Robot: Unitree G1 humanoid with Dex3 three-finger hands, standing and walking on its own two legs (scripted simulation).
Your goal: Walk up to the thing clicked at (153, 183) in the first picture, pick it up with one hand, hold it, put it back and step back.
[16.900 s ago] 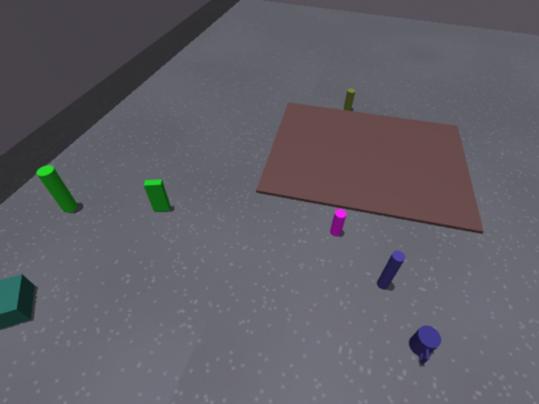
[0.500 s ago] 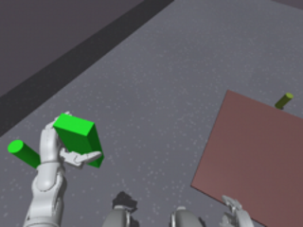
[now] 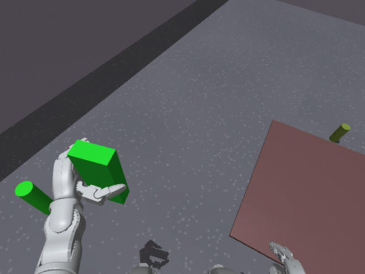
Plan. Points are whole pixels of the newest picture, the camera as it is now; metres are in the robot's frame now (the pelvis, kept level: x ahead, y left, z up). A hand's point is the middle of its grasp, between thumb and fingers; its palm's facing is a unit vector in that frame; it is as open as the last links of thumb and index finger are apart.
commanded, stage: hold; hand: left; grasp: from the side
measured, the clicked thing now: (103, 176) +0.32 +0.17 +0.03
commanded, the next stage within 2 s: crouch in 0.54 s
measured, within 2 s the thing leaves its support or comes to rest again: neither
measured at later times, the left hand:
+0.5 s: hand (100, 165) +0.33 +0.17 +0.06, palm faces +0.17 -0.99 -0.02, open 9.3 cm
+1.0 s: hand (104, 181) +0.33 +0.18 -0.01, palm faces +0.23 -0.97 -0.01, open 9.3 cm
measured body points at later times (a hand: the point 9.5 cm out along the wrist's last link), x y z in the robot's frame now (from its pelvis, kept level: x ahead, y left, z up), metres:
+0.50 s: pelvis +0.01 +0.00 +0.01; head +0.05 +0.00 +0.46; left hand +0.32 +0.22 +0.07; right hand +0.14 -0.25 -0.10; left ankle +0.01 +0.12 -0.68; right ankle +0.00 -0.14 -0.68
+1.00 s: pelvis -0.02 -0.01 -0.01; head +0.08 +0.01 +0.43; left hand +0.31 +0.23 +0.00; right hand +0.13 -0.26 -0.12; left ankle +0.01 +0.12 -0.68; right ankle +0.00 -0.14 -0.68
